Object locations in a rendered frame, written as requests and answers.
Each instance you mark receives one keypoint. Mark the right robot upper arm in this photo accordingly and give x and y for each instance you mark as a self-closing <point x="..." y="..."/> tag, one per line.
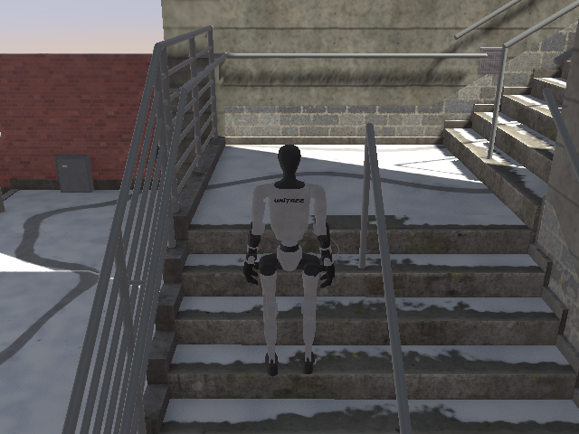
<point x="320" y="208"/>

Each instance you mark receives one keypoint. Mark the right robot hand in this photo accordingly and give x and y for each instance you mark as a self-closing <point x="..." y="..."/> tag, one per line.
<point x="329" y="275"/>

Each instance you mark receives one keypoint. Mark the robot left foot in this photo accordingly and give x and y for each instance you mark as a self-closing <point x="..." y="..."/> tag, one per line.
<point x="272" y="368"/>

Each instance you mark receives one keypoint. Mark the robot right forearm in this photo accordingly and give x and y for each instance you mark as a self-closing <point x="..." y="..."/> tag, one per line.
<point x="325" y="248"/>

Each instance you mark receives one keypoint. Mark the robot left forearm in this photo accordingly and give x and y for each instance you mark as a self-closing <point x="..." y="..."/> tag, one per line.
<point x="252" y="246"/>

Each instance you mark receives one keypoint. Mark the left robot upper arm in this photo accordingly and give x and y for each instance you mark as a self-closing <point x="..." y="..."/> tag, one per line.
<point x="258" y="208"/>

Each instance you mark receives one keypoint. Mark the right robot thigh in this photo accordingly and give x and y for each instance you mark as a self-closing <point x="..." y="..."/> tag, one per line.
<point x="310" y="268"/>

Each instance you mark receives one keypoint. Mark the left robot hand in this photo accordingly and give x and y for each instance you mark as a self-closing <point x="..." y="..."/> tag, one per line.
<point x="248" y="272"/>

